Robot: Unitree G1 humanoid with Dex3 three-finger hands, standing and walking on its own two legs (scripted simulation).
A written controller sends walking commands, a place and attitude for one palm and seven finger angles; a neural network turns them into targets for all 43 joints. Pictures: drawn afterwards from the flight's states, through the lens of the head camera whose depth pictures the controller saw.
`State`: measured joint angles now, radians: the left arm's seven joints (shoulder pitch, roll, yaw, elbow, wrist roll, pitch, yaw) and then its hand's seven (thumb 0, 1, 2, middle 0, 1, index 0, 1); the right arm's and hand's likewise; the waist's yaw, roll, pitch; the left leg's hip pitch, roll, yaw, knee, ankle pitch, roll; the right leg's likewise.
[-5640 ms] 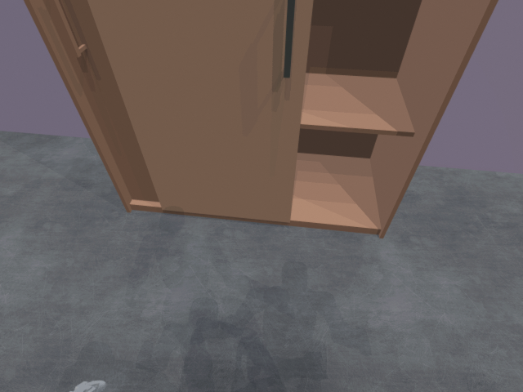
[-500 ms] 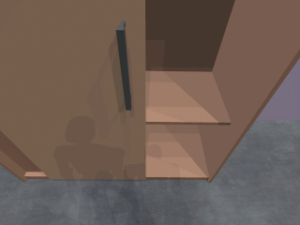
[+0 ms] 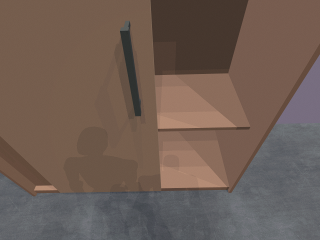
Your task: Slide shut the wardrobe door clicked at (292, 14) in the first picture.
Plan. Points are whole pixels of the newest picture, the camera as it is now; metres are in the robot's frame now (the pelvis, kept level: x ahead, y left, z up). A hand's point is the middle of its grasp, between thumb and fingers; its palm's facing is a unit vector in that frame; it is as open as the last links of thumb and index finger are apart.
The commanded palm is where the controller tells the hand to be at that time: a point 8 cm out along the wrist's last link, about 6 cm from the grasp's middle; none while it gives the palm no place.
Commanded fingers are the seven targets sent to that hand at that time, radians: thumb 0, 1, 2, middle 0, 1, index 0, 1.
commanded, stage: look again from close up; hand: left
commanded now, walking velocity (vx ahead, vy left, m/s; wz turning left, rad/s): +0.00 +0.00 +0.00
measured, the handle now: (133, 75) +0.49 +0.10 +0.17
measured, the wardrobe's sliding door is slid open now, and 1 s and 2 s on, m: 0.43 0.43 0.43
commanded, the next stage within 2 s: raise the hand with hooked fingers in 0.58 s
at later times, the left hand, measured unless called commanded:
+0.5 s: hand out of the picture +0.00 +0.15 -0.17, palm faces +0.03 -0.98 -0.20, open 7.4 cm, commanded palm none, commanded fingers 0.00 0.90 0.90 -0.20 -0.30 -0.20 -0.30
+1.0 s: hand (101, 210) +0.18 +0.15 +0.02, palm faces +0.05 -1.00 -0.04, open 8.0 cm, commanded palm +0.12 +0.22 -0.02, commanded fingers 0.00 0.50 0.73 -0.23 -0.56 -0.23 -0.56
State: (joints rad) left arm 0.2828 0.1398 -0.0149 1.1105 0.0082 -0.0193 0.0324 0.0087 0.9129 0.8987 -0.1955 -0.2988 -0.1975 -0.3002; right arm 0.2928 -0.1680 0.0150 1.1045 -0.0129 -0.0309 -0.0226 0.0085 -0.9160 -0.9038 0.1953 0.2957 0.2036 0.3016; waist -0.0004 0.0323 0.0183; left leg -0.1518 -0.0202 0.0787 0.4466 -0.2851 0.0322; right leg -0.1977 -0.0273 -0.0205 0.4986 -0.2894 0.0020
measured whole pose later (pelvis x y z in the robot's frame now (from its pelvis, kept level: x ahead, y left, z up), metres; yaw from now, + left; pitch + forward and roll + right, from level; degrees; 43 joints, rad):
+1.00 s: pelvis -0.03 -0.03 -0.04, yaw +2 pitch +7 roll +1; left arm 0.35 0.17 0.15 0.13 -0.24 -0.50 -0.25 0.02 0.74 0.82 -0.21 -0.42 -0.21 -0.42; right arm 0.17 -0.27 -0.07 0.61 0.02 -0.29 -0.03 0.02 -0.91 -0.90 0.20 0.30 0.20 0.30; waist -0.01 -0.01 -0.12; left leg -0.55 0.02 0.04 0.82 -0.40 -0.01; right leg -0.57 -0.01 -0.06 0.85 -0.41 -0.05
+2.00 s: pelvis -0.02 +0.00 -0.01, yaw +3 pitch -2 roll -1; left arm 0.05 0.38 0.39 0.03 -0.32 0.02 -0.37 0.00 -0.42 0.33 -0.29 -1.15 -0.29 -1.15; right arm 0.21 -0.25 0.08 0.62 0.05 -0.31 -0.10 0.01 -0.90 -0.90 0.20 0.30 0.21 0.30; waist 0.06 0.04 -0.03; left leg -0.24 0.00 0.01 0.58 -0.31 0.03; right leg -0.22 -0.02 -0.09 0.52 -0.27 0.00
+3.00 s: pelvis -0.02 -0.02 +0.00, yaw +3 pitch -2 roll +0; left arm -0.13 0.44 0.46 0.16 -0.33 0.13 -0.42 -0.01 -0.50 0.30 -0.30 -1.20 -0.30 -1.20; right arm 0.21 -0.28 0.07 0.65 0.08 -0.27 -0.11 0.02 -0.90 -0.90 0.20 0.30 0.21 0.30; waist 0.05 0.07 -0.03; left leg -0.18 0.01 0.01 0.50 -0.27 0.00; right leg -0.17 0.01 -0.09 0.47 -0.26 -0.03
